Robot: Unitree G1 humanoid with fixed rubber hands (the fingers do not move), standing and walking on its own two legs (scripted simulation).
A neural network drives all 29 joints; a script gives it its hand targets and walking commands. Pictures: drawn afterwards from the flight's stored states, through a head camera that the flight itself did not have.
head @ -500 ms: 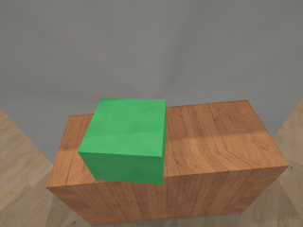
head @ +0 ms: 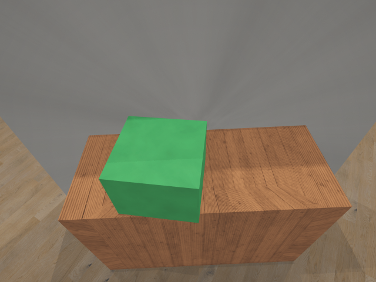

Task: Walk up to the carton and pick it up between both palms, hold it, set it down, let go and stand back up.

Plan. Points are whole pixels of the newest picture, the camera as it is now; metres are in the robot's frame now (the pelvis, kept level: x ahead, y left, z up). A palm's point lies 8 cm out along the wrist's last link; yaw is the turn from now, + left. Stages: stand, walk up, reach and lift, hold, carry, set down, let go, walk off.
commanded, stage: walk up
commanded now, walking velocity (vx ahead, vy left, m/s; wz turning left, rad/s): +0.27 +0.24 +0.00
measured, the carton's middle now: (162, 167) +0.48 +0.11 -0.10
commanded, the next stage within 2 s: none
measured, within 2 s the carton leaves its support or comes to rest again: neither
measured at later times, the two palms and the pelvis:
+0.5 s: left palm out of the picture -0.04 +0.30 -0.17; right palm out of the picture +0.05 -0.11 -0.13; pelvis +0.02 +0.10 +0.00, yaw +2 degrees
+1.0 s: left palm out of the picture -0.02 +0.27 -0.16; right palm out of the picture -0.02 -0.11 -0.15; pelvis +0.03 +0.09 -0.01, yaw +1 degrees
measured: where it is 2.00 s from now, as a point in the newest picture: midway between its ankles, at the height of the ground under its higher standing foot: outside the picture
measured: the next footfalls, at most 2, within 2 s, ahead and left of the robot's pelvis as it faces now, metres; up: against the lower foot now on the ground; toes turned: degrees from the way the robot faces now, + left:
left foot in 0.26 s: +0.13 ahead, +0.20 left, +0.00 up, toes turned +6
right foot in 0.64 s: +0.02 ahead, +0.00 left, +0.00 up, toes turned -2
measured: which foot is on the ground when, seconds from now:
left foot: up 0.00-0.24, down 0.26-1.00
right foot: down 0.00-0.28, up 0.30-0.62, down 0.64-1.00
